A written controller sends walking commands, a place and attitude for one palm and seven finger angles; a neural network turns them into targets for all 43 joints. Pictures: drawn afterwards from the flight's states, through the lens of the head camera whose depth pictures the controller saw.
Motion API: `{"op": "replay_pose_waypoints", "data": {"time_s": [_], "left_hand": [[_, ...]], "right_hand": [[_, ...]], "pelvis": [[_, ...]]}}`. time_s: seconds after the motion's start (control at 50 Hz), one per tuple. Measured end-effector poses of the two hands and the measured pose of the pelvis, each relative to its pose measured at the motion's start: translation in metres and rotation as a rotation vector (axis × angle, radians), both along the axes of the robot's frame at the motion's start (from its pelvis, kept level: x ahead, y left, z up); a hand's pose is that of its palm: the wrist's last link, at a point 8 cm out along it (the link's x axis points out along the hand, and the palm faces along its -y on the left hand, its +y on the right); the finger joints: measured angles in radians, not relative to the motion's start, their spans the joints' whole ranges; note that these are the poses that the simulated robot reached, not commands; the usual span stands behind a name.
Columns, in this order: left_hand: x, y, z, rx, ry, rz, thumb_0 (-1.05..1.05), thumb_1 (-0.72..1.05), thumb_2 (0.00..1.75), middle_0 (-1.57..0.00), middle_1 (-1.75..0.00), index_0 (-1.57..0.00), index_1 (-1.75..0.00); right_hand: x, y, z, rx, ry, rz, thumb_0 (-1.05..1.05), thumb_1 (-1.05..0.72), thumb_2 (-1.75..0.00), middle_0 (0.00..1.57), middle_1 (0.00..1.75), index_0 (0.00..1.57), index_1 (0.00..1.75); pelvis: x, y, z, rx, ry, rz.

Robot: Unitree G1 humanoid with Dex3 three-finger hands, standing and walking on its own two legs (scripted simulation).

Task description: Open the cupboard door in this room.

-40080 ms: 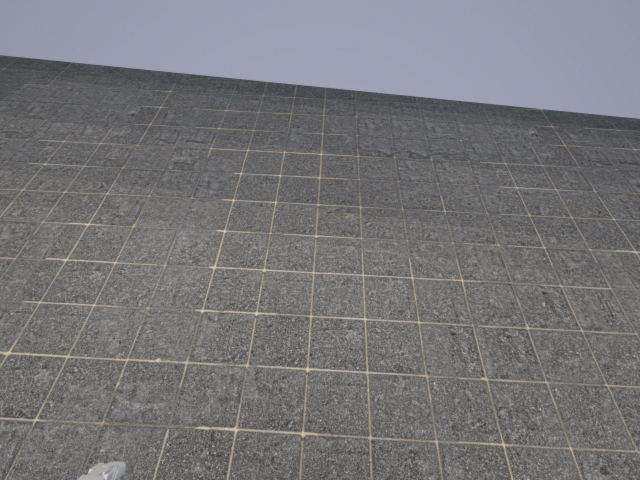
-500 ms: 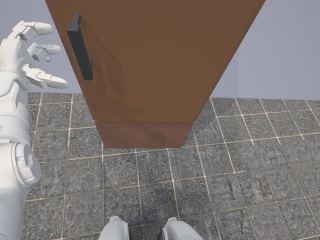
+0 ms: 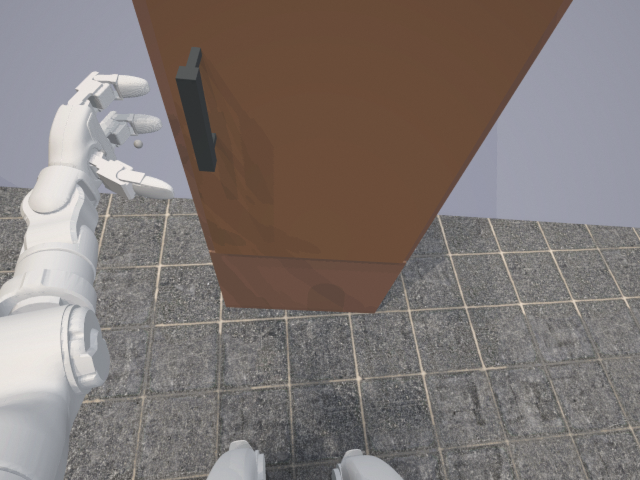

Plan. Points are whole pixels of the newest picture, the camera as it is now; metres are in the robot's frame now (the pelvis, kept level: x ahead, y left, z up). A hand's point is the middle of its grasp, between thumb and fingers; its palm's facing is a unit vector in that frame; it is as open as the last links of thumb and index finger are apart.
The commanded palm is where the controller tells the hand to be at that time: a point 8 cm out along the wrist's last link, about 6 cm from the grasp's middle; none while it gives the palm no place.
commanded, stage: move the hooked fingers beside the handle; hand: left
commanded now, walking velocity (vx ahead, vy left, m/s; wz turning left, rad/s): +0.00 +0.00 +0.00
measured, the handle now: (201, 114) +0.55 +0.12 +0.10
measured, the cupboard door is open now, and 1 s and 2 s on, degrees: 0 0 0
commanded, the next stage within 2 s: slide the fingers in behind the handle in 0.16 s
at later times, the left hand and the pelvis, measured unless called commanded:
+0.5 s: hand (147, 140) +0.50 +0.18 +0.10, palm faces -0.08 -1.00 +0.01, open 14.0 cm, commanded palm +0.48 +0.22 +0.10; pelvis -0.01 +0.00 +0.00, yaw +0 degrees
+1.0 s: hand (179, 143) +0.50 +0.14 +0.10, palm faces -0.07 -1.00 +0.01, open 14.0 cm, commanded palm +0.48 +0.19 +0.10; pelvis -0.01 -0.01 +0.00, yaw +0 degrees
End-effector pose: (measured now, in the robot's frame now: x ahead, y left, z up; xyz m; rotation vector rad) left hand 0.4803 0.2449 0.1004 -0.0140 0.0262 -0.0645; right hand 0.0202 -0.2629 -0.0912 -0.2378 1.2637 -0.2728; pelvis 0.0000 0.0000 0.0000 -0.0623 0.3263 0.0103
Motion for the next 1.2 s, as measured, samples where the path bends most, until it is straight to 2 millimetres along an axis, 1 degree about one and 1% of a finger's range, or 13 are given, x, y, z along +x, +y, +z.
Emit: {"op": "replay_pose_waypoints", "data": {"time_s": [0.06,0.12,0.22,0.36,0.48,0.58,0.72,0.86,1.2], "left_hand": [[0.001,0.001,-0.001,0.004,0.005,0.005,-0.01,-0.50,0.30,-0.30,-1.20,-0.30,-1.20],[0.001,0.003,0.000,0.009,-0.006,0.008,-0.01,-0.50,0.30,-0.30,-1.20,-0.30,-1.20],[0.001,0.004,0.002,0.012,-0.004,0.000,-0.01,-0.50,0.30,-0.30,-1.20,-0.30,-1.20],[0.006,0.001,-0.001,0.005,0.009,-0.003,-0.01,-0.50,0.30,-0.30,-1.20,-0.30,-1.20],[0.007,-0.007,0.000,-0.004,-0.013,-0.012,-0.01,-0.50,0.30,-0.30,-1.20,-0.29,-1.20],[0.005,-0.017,0.000,0.000,-0.005,-0.019,-0.01,-0.50,0.30,-0.30,-1.20,-0.29,-1.20],[0.006,-0.031,-0.002,0.002,-0.006,-0.009,-0.01,-0.50,0.30,-0.30,-1.20,-0.30,-1.20],[0.005,-0.037,-0.002,0.015,-0.008,0.002,-0.01,-0.50,0.30,-0.30,-1.20,-0.29,-1.21],[-0.003,-0.063,0.001,0.014,-0.027,-0.012,-0.01,-0.50,0.30,-0.30,-1.20,-0.30,-1.20]], "right_hand": [[0.000,-0.001,-0.001,-0.006,-0.006,0.004,0.00,-0.90,-0.90,0.20,0.30,0.20,0.30],[-0.004,-0.003,-0.001,-0.010,0.001,-0.002,0.00,-0.90,-0.90,0.20,0.30,0.20,0.30],[-0.019,-0.004,-0.002,-0.011,0.041,-0.012,0.00,-0.90,-0.90,0.20,0.30,0.20,0.30],[-0.041,-0.005,-0.001,-0.018,0.091,-0.036,0.00,-0.90,-0.90,0.20,0.30,0.20,0.30],[-0.051,-0.004,0.000,-0.012,0.111,-0.055,0.00,-0.90,-0.90,0.20,0.30,0.20,0.30],[-0.049,-0.001,-0.001,0.003,0.103,-0.054,0.00,-0.90,-0.90,0.20,0.30,0.20,0.30],[-0.037,0.001,-0.004,0.017,0.063,-0.040,0.00,-0.90,-0.90,0.20,0.30,0.20,0.30],[-0.027,0.000,-0.007,0.028,0.037,-0.025,0.00,-0.90,-0.90,0.20,0.30,0.20,0.30],[-0.023,-0.007,-0.009,0.045,0.025,-0.017,0.00,-0.90,-0.90,0.20,0.30,0.20,0.30]], "pelvis": [[-0.003,-0.001,-0.001,0.000,0.001,0.002],[-0.004,-0.002,-0.002,-0.001,0.004,0.001],[-0.006,-0.002,-0.002,-0.002,0.007,0.003],[-0.008,-0.004,-0.003,-0.004,0.014,0.002],[-0.007,-0.003,-0.002,-0.003,0.015,-0.005],[-0.005,-0.003,-0.001,-0.001,0.009,-0.005],[-0.006,-0.004,-0.002,0.002,0.006,-0.003],[-0.006,-0.005,-0.003,0.006,0.007,-0.002],[-0.005,-0.012,-0.001,0.015,-0.008,0.001]]}}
